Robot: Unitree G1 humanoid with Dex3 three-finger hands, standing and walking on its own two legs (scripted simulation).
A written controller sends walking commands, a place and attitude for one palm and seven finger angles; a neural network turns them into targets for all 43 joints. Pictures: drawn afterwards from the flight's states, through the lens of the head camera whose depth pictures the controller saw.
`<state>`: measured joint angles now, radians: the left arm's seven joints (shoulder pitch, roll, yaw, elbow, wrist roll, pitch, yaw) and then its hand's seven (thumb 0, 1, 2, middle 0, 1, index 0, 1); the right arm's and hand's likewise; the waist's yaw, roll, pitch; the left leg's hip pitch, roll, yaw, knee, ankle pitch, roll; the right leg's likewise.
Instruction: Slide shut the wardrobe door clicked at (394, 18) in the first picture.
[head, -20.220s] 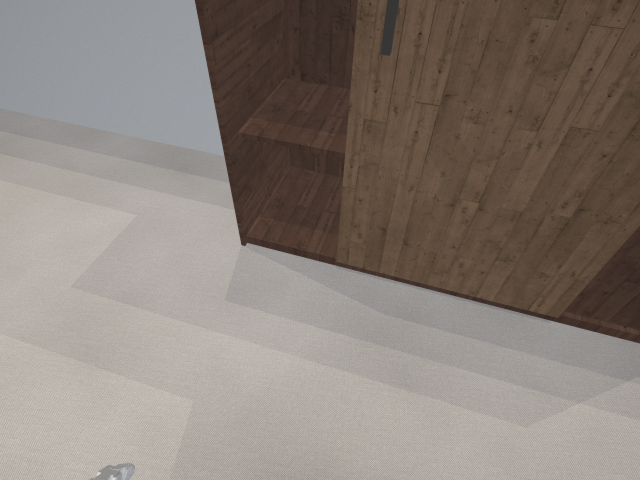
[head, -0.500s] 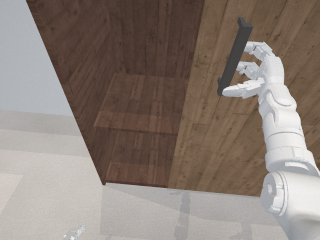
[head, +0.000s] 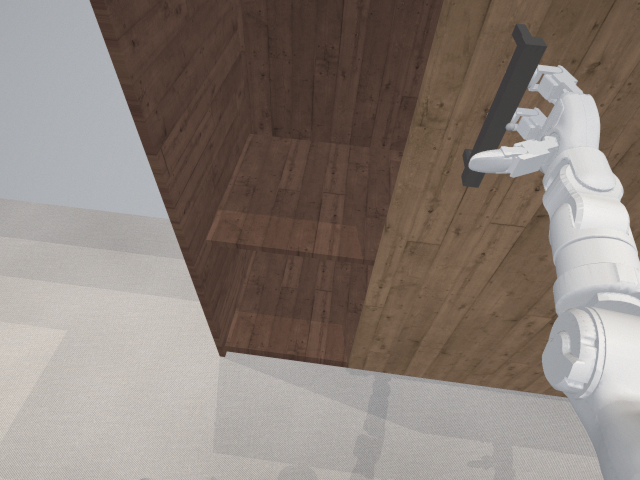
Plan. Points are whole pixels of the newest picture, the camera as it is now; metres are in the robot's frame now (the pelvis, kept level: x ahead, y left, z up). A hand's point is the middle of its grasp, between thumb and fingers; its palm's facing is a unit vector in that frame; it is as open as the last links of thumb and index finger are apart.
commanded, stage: slide the fingers in behind the handle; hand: right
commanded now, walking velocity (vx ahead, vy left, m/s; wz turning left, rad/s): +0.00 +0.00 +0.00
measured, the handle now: (493, 112) +0.53 -0.12 +0.22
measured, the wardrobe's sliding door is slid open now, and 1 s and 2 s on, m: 0.40 0.40 0.40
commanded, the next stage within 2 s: grip the handle and tug to test in 1.80 s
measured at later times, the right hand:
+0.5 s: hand (508, 134) +0.47 -0.13 +0.22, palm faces -0.02 +1.00 -0.01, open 14.0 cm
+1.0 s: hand (490, 132) +0.47 -0.11 +0.22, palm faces -0.03 +1.00 -0.02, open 14.0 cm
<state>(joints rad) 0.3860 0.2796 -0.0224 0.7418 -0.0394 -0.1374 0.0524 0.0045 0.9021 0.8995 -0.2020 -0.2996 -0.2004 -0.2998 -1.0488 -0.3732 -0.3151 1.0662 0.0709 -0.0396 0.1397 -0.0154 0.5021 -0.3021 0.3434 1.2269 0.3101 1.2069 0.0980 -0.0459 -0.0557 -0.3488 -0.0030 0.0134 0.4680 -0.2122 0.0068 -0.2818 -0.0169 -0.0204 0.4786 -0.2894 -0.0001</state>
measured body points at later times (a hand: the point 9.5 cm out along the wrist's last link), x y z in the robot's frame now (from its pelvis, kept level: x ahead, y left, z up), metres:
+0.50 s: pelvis -0.01 +0.00 +0.00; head +0.01 +0.01 +0.45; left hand +0.05 +0.26 -0.12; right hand +0.47 -0.18 +0.23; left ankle +0.01 +0.12 -0.74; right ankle -0.03 -0.12 -0.74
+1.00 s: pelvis +0.00 +0.00 +0.00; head +0.01 +0.01 +0.45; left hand +0.07 +0.25 -0.12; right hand +0.47 -0.16 +0.23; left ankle +0.01 +0.12 -0.74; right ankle -0.03 -0.12 -0.74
